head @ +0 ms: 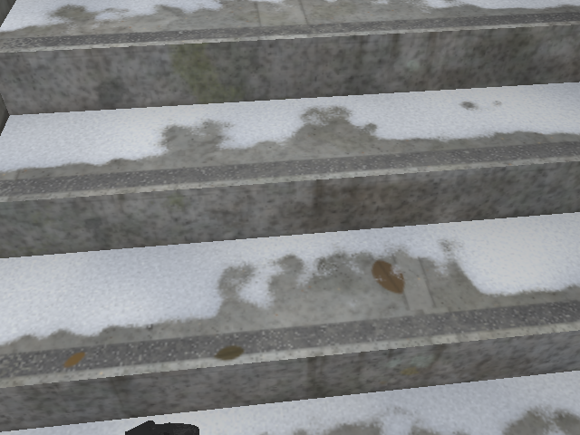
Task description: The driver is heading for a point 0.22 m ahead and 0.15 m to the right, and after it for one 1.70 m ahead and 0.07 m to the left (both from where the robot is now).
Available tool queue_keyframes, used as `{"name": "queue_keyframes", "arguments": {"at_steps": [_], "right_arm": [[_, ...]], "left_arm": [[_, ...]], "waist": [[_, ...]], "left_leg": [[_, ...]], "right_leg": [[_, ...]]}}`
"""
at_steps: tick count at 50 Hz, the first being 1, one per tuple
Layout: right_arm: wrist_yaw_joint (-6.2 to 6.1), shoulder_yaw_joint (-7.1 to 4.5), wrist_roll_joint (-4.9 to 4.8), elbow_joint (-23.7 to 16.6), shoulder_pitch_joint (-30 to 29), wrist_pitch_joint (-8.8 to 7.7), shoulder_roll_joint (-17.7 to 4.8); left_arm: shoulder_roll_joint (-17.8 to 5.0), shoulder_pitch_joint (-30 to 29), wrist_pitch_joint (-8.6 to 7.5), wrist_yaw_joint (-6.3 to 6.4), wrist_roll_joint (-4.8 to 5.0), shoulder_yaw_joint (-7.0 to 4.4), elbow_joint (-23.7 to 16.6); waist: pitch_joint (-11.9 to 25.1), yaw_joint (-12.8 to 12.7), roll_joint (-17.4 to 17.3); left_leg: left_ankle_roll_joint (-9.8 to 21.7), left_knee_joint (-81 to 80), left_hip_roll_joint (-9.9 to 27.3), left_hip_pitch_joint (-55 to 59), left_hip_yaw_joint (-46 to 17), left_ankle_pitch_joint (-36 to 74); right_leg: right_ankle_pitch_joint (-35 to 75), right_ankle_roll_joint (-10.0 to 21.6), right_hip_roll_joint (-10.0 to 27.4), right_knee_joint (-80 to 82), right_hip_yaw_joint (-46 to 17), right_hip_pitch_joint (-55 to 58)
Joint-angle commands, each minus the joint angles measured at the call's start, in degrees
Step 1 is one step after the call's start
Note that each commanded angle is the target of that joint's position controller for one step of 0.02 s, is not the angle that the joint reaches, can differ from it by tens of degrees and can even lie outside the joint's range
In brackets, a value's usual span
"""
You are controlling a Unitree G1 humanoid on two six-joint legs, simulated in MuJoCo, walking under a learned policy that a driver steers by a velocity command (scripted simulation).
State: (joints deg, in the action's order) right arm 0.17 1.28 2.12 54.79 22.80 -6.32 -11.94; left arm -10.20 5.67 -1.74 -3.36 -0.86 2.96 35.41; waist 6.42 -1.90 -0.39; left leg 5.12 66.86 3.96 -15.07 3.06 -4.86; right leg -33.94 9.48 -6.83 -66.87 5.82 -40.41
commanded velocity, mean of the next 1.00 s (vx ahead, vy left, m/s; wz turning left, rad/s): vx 1.00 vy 0.00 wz -0.10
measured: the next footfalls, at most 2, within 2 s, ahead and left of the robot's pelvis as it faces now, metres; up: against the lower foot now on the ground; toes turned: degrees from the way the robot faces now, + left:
left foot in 0.28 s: +0.44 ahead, +0.13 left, +0.15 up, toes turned -21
right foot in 0.72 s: +0.48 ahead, -0.28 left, +0.15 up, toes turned -20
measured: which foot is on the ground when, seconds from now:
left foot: up 0.00-0.26, down 0.28-0.70, up 0.72-0.96, down 0.98-1.00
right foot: down 0.00-0.30, up 0.32-0.70, down 0.72-0.96, up 0.98-1.00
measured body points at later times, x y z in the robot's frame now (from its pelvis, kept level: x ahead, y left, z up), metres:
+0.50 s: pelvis +0.39 -0.01 +0.22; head +0.37 -0.01 +0.67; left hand +0.73 +0.06 +0.21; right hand +0.18 -0.19 +0.08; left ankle +0.41 +0.14 -0.49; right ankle +0.30 -0.12 -0.22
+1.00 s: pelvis +0.73 -0.16 +0.28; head +0.77 -0.11 +0.73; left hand +0.77 +0.12 +0.12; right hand +0.97 -0.39 +0.28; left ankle +0.72 -0.11 -0.33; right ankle +0.48 -0.29 -0.35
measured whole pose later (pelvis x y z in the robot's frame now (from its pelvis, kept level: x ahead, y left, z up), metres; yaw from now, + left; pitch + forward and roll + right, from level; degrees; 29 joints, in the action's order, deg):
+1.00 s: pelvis +0.73 -0.16 +0.28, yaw -2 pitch +5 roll -1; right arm 1.0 1.5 1.6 26.8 0.3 -4.9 -11.4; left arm -18.8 18.2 -1.9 1.6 -0.8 -3.9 56.8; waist 1.2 4.7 5.7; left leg 8.2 77.4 -4.9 -41.4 5.8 -26.1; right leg -3.7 -2.0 7.0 -55.8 6.2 -7.9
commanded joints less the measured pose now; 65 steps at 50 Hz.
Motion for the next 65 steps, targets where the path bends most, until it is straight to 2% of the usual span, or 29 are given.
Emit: {"name": "queue_keyframes", "arguments": {"at_steps": [1,3,5,10,14,15,16,17,20,24,29,34,36,37,40,42,44,46,47,48,49,50,51,53,56,59,62,64,65], "right_arm": [[3.64,-0.45,-0.4,-24.35,-24.41,-7.85,1.08],[3.65,4.88,1.65,-26.9,-20.56,-5.41,11.92],[3.5,5.1,-0.09,-27.64,-14.21,-3.76,8.41],[-0.57,7.49,2.68,-40.83,-33.6,-1.85,6.09],[-3.39,-3.68,-2.17,-31.72,0.68,-1.68,-12.71],[-3.57,-5.55,-3.35,-26.05,12.53,-1.17,-17.43],[-2.56,-4.63,-2.57,-19.14,12.92,-0.89,-18.12],[-3.22,-3.48,-1.24,-22.26,-0.5,-0.39,-8.23],[-1.06,-0.68,-1.34,-9.08,2.69,0.64,6.49],[0.94,-0.58,-2.38,-0.46,6.95,0.2,6.94],[-1.79,-1.13,-2.9,-5.09,-0.77,0.8,-3.27],[-2.13,-3.3,-1.23,-2.85,6.98,3.85,-12.34],[-2.73,-2.66,-1.62,-12.31,-4.95,2.52,-1.86],[-1.6,-1.02,-1.42,-15.79,-7.87,-0.29,5.8],[-0.33,1.2,-8.58,-26.29,-21.0,-0.41,10.5],[0.69,6.32,-6.34,-37.02,-28.01,2.13,17.17],[3.74,5.68,-4.06,-41.39,-21.61,3.28,8.83],[2.9,-0.47,1.4,-29.5,1.37,1.71,-4.66],[1.09,-3.8,0.6,-24.16,12.38,3.08,-10.39],[0.15,-6.56,-1.17,-19.94,19.5,3.12,-16.79],[-0.54,-6.59,-0.71,-15.86,23.17,3.09,-15.23],[-0.51,-5.67,1.65,-16.09,5.01,4.4,-17.43],[0.2,-5.23,0.47,-17.96,3.12,4.54,-14.44],[4.19,-3.25,-2.14,-8.76,12.96,4.75,-4.43],[1.11,-0.75,-2.91,-8.28,-1.14,2.7,3.46],[-2.38,-3.37,-5.49,-8.87,-8.0,1.88,-8.07],[-1.93,-9.76,-2.61,-14.13,-20.55,0.6,-26.6],[1.45,-3.65,1.94,-24.39,-36.74,-1.48,-0.11],[4.32,-2.96,-0.37,-27.39,-25.06,-2.26,6.51]], "left_arm": [[-1.78,23.4,-1.1,2.0,-1.93,-2.07,7.96],[1.47,21.86,-0.74,0.59,1.38,-1.75,13.12],[1.5,7.43,-0.09,0.01,0.12,-1.66,10.81],[-8.3,11.59,-2.19,3.73,3.85,-4.77,11.91],[-23.38,5.83,-2.81,5.2,2.19,-10.27,7.99],[-17.41,0.22,-4.45,4.73,0.43,-9.17,4.98],[0.09,-2.95,-5.28,3.73,-1.53,-4.89,-0.12],[1.28,9.64,-5.64,1.44,0.22,-4.88,0.49],[5.82,2.37,-3.91,-1.18,0.83,-1.79,-3.09],[8.18,-1.26,-3.3,-1.46,2.64,0.79,-7.46],[4.35,-12.13,-3.37,-0.98,-1.42,3.29,-17.1],[-8.88,-3.19,-5.19,2.51,2.39,-4.12,-11.89],[-11.96,12.48,-3.32,2.41,1.33,-6.22,0.56],[-10.03,19.77,-2.09,2.61,-2.41,-4.77,4.85],[-1.95,25.29,-1.6,3.56,-6.0,-5.17,13.93],[-0.5,17.77,-3.13,4.56,-4.21,-4.67,17.77],[-1.24,-9.96,-3.03,5.63,-1.18,-2.62,14.62],[-17.96,-16.18,-3.37,6.56,-1.31,-7.16,9.24],[-27.76,-17.49,-3.99,5.89,0.73,-9.78,6.87],[-26.03,-19.48,-3.72,5.95,2.12,-9.71,2.54],[-21.34,-21.8,-3.87,5.19,2.37,-8.7,2.08],[-8.33,-4.8,-6.45,3.27,-1.72,-6.32,2.87],[-7.74,3.29,-9.83,0.53,-1.74,-5.21,1.31],[2.15,-12.69,-10.08,1.07,-2.96,-0.79,-7.9],[4.52,-15.8,-7.82,-0.71,-0.38,2.14,-15.85],[2.17,-13.26,-6.63,1.18,-4.25,3.85,-23.46],[-17.05,23.86,-5.35,7.31,-0.64,-7.61,-11.8],[-19.55,39.28,-4.42,6.43,-1.0,-7.69,3.96],[-4.36,22.33,-3.74,5.13,-2.72,-3.36,1.22]], "waist": [[-5.27,-3.9,11.89],[-10.53,4.8,-3.57],[-14.3,12.62,-2.35],[-10.99,8.27,-3.58],[20.99,24.68,12.48],[23.3,26.49,3.19],[13.67,17.59,-32.08],[13.75,7.16,-29.9],[-10.41,4.14,-2.36],[-13.32,-0.67,0.53],[-5.52,-2.66,2.5],[2.58,-6.14,-16.09],[-3.03,-5.24,-0.92],[-2.62,-4.47,19.07],[4.64,-6.44,20.39],[-4.63,1.3,13.3],[-13.49,18.97,7.81],[6.1,25.36,8.69],[13.94,30.29,9.63],[15.68,34.55,0.48],[8.94,33.6,-7.87],[5.32,8.28,-40.4],[23.18,6.85,-32.65],[0.41,7.13,-8.01],[-15.78,-2.33,-8.93],[-4.91,-10.31,-0.68],[22.05,-30.42,-7.24],[9.48,-21.19,33.02],[4.97,-6.86,29.06]], "left_leg": [[4.89,66.07,-8.95,-57.28,-15.28,-8.35],[3.67,74.74,-5.5,-66.75,-9.73,-13.39],[0.92,63.72,-3.72,-55.91,-4.86,-14.86],[-3.88,22.39,1.36,-26.08,4.32,-14.2],[-3.16,-8.76,-4.26,13.3,-5.7,-28.84],[-1.35,-17.51,-0.13,24.28,-16.37,-33.28],[1.32,-33.12,9.02,25.48,-35.44,-11.08],[7.63,-48.05,20.51,22.66,-66.32,-22.55],[7.99,-44.32,13.27,-3.61,-38.39,-32.82],[6.15,-46.51,8.74,-2.46,-20.13,-19.72],[6.61,-58.8,5.45,-20.36,-12.37,-6.88],[2.76,-24.98,2.29,12.84,-14.57,58.55],[-0.84,9.44,-4.05,-13.13,-12.49,-0.33],[0.16,41.79,-8.66,-50.07,-10.23,-30.8],[0.31,81.96,-2.35,-81.7,-10.1,-36.89],[0.04,76.15,3.79,-82.2,-13.45,-44.63],[1.15,36.13,7.26,-56.26,-9.33,-47.25],[-2.73,25.22,-9.31,6.87,6.25,-20.15],[-4.13,20.12,-10.38,16.56,6.89,-16.38],[0.29,-2.55,-9.64,25.37,-0.11,-8.55],[7.7,-46.55,-2.11,23.27,-14.43,8.21],[12.84,-33.6,2.64,36.35,-32.58,43.04],[16.64,-31.99,8.49,46.21,-42.73,37.76],[6.61,-33.14,0.33,30.72,-24.57,27.95],[3.7,-45.7,-4.81,-3.32,-16.54,29.43],[4.2,-59.44,-7.96,-34.91,-14.03,37.59],[3.84,-30.15,-0.84,-15.8,-23.96,98.56],[1.73,26.83,-18.39,-25.34,-16.15,-8.94],[5.87,48.71,-16.31,-38.2,-21.06,-11.31]], "right_leg": [[-12.13,8.72,15.79,52.71,-68.63,37.42],[7.98,1.46,9.5,43.03,-44.3,28.55],[11.32,0.34,2.81,46.65,-28.88,8.15],[14.65,4.05,5.1,66.03,-28.11,-13.66],[110.82,-0.46,9.93,26.37,-30.97,23.72],[95.15,-0.52,7.61,9.22,-29.42,20.51],[21.33,-1.72,-4.01,-12.51,-23.82,3.06],[20.75,-1.89,-2.67,-34.72,-27.86,-10.73],[23.01,-1.12,3.13,-52.16,-16.75,-17.54],[19.87,-1.48,5.84,-55.38,-15.89,-28.14],[31.49,-7.98,15.11,-19.97,-3.33,4.5],[21.34,-10.22,6.2,42.27,1.43,33.3],[62.6,-8.85,18.54,61.28,-10.61,52.28],[118.67,-8.04,26.32,30.81,-11.85,75.07],[81.21,0.74,34.49,38.0,-15.53,79.73],[54.95,-2.61,35.89,51.65,-15.43,63.45],[63.4,-9.24,27.82,62.5,3.98,28.33],[129.22,-4.56,20.1,56.2,8.06,8.26],[147.55,-3.08,22.14,42.87,5.31,15.86],[151.24,-5.97,18.5,15.29,1.93,18.53],[79.76,-9.17,9.64,-22.61,0.18,21.48],[16.95,-9.94,0.73,-50.26,-7.68,-10.49],[13.21,-5.15,1.34,-60.62,-18.72,-19.02],[-0.89,-4.76,2.73,-68.94,-6.42,-33.36],[-7.74,-5.7,5.77,-53.06,1.63,-28.26],[2.67,-9.04,5.77,-12.62,8.01,18.44],[7.51,-9.55,3.05,6.79,-5.4,57.07],[30.33,-3.09,16.5,29.57,-28.04,52.04],[19.76,0.43,23.54,44.83,-49.61,40.91]]}}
